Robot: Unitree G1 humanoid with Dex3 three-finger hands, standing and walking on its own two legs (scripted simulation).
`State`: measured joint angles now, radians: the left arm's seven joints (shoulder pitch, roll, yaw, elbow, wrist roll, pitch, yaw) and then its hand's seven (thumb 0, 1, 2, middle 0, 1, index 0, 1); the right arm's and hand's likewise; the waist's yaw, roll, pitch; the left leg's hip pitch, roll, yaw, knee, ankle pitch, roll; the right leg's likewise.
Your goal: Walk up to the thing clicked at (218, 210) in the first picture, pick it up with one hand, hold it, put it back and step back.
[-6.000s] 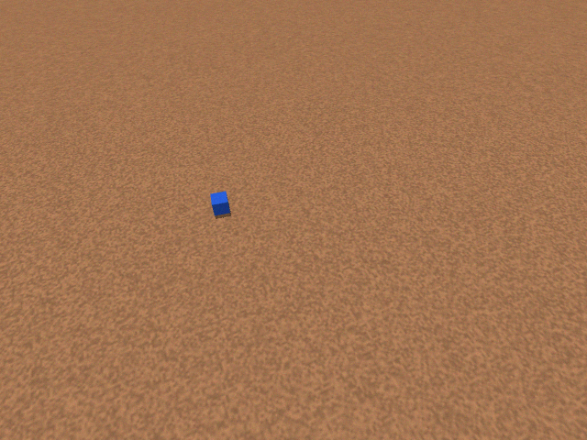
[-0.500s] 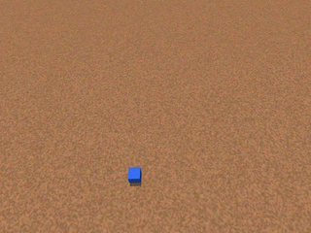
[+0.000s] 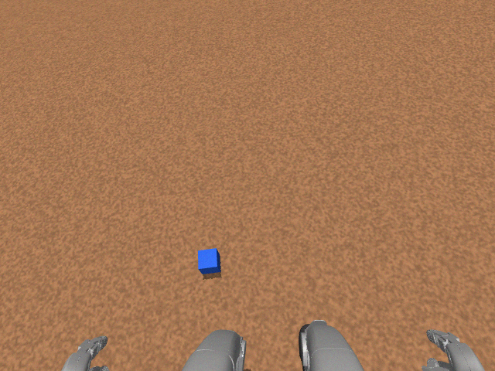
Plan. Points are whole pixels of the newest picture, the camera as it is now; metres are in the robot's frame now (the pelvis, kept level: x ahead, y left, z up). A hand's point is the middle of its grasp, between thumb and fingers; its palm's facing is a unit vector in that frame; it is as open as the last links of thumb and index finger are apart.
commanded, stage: walk up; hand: left
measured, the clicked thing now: (209, 261) +0.49 +0.25 -0.71
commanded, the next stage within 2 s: none
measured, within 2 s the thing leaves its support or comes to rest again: neither
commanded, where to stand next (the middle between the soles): +0.07 +0.02 m, yaw -2 degrees
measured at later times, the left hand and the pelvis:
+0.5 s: hand out of the picture +0.01 +0.30 -0.15, palm faces -0.03 -0.93 -0.36, open 7.4 cm; pelvis -0.03 +0.02 +0.01, yaw +0 degrees
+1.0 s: hand out of the picture +0.10 +0.30 -0.15, palm faces -0.03 -0.92 -0.39, open 7.4 cm; pelvis +0.01 +0.03 +0.00, yaw -2 degrees
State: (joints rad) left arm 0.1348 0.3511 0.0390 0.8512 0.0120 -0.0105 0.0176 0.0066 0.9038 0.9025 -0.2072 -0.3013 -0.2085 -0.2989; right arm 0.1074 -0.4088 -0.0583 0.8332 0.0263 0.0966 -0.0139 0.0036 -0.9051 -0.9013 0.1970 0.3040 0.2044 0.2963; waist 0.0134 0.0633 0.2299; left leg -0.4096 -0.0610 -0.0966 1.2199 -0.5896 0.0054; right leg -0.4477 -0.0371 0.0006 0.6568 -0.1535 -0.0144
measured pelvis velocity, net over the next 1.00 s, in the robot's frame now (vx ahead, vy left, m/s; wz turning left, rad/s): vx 0.01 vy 0.03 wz -0.03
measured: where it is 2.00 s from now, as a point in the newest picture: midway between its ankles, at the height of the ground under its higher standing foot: outside the picture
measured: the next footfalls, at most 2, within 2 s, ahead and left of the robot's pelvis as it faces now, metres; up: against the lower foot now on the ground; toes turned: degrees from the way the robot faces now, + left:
left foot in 0.22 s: -0.02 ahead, +0.15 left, +0.00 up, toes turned +1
right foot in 0.54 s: +0.00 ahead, -0.10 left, +0.00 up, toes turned -1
